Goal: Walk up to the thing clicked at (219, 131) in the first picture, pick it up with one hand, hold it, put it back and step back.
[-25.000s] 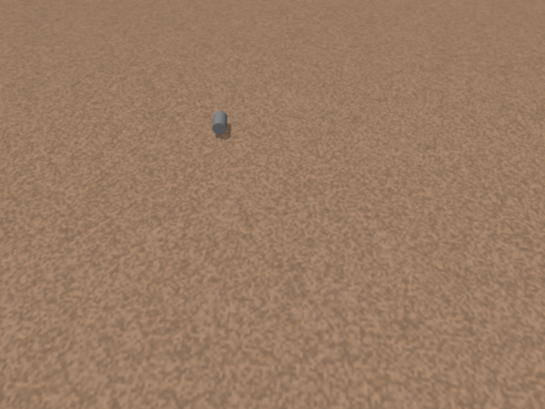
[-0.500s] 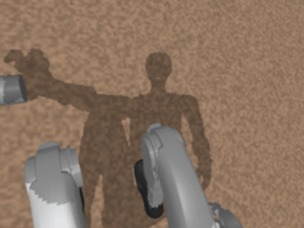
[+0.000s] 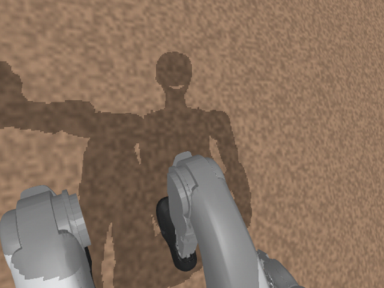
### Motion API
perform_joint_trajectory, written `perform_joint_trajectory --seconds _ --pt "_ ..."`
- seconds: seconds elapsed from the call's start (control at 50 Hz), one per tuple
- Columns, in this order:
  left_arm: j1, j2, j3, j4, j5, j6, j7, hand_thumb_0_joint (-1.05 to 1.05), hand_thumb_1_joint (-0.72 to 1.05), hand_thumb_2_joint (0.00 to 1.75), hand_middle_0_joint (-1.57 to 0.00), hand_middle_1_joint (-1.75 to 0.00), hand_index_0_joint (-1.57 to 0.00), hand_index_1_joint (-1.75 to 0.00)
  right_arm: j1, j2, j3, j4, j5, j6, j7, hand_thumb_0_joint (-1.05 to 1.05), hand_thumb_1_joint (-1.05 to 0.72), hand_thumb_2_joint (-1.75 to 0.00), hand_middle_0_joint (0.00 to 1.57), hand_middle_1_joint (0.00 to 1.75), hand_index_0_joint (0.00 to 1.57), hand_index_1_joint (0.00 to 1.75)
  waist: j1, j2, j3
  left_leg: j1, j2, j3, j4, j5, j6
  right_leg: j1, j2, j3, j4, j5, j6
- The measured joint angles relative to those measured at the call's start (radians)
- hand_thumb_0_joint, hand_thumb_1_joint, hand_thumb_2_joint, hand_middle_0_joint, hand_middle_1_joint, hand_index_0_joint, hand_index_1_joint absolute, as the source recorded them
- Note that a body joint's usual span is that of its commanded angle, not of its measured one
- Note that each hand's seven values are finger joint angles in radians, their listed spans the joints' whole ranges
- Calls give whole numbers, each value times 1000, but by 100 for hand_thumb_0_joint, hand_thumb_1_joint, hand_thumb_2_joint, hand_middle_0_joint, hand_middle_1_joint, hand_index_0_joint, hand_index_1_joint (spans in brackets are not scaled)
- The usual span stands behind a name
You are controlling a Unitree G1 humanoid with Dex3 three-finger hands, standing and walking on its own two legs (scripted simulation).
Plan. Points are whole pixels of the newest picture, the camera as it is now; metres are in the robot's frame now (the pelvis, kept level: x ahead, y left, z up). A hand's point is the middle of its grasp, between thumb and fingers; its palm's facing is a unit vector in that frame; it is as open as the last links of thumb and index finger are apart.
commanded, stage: rest palm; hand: left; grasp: from above
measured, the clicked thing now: out of the picture +0.46 +0.37 -0.27
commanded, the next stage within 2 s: close in 1.10 s
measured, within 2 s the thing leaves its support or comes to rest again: neither
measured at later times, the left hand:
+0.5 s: hand out of the picture +0.45 +0.34 -0.23, palm faces -0.47 -0.12 -0.87, open 13.9 cm
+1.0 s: hand out of the picture +0.45 +0.33 -0.24, palm faces -0.43 -0.12 -0.89, open 13.8 cm
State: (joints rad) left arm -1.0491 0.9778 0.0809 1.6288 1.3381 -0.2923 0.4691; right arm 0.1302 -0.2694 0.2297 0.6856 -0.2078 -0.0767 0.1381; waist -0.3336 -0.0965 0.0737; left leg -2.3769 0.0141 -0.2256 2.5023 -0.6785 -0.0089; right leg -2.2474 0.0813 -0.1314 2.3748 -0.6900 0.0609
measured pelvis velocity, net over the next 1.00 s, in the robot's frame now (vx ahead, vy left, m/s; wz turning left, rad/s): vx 0.00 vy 0.00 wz -0.04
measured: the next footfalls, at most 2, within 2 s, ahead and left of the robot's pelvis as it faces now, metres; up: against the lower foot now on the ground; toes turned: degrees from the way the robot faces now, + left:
none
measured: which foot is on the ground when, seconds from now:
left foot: down 0.00-1.00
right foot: down 0.00-1.00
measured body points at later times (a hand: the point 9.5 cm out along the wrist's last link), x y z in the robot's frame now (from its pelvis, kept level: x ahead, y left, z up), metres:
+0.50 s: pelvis +0.00 +0.00 +0.00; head +0.27 +0.13 +0.33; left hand +0.47 +0.34 -0.18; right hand +0.08 -0.26 -0.07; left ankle +0.07 +0.13 -0.27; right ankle +0.11 -0.12 -0.27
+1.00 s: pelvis +0.00 +0.00 -0.01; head +0.27 +0.13 +0.33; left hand +0.47 +0.33 -0.19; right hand +0.07 -0.25 -0.07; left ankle +0.07 +0.13 -0.27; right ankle +0.11 -0.12 -0.27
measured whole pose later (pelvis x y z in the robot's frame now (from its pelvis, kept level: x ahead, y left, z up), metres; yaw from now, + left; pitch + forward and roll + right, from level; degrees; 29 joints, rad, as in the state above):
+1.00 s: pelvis +0.00 +0.00 -0.01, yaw -2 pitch +28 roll -14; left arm -1.03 1.02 0.09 1.65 1.32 -0.28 0.57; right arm 0.07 -0.30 0.29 0.66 -0.25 -0.15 0.20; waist -0.35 -0.14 0.13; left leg -2.36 0.02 -0.27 2.55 -0.72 -0.02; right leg -2.23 0.10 -0.17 2.39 -0.70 0.07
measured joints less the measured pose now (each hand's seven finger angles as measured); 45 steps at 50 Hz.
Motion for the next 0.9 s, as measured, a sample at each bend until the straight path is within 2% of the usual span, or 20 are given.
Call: perform_joint_trajectory --seconds 0.14,0.34,0.62,0.9 --pt "13 20 18 -4 -6 -5 18 0 -48 108 -10 -107 -9 -106 -4 -8 21 -7 -13 -18 9 0 -90 -89 20 30 20 30 -11 -12 21 6 2 -15 16 -15 -6 4 5 -11 9 -7 2" --pt "24 26 17 3 -22 2 40 0 -49 108 -10 -106 -9 -106 -34 -23 35 -13 -26 -33 24 0 -90 -90 20 30 20 30 -11 -21 32 13 6 -29 28 -29 -9 10 11 -21 11 -11 2" --pt "22 51 23 34 -15 -6 58 0 -51 106 -9 -103 -8 -104 -69 -35 45 -32 -39 -52 33 0 -90 -90 20 30 20 30 -13 -40 48 20 5 -39 40 -34 -10 20 13 -29 15 -11 2" --pt "20 49 2 34 -12 -5 91 0 -50 106 -10 -104 -8 -105 -63 -37 58 -22 -50 -67 51 0 -90 -90 20 30 20 30 -14 -50 59 20 7 -48 50 -41 -10 21 18 -36 18 -12 5"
